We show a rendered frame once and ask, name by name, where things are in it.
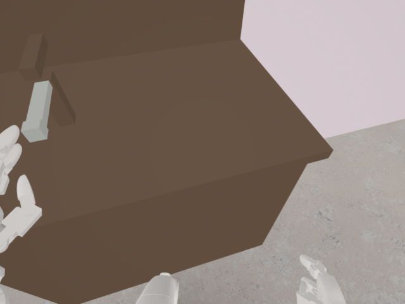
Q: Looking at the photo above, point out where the robot right hand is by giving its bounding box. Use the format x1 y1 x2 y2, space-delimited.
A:
296 255 346 304

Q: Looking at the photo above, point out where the robot left thigh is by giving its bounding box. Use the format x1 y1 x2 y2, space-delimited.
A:
136 275 179 304

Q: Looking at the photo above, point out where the tap lever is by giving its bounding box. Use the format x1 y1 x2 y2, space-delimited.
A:
21 80 53 143

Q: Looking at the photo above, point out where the robot left hand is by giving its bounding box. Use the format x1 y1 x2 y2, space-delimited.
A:
0 125 42 253

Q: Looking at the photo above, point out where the counter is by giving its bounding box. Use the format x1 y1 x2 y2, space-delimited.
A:
0 0 333 304

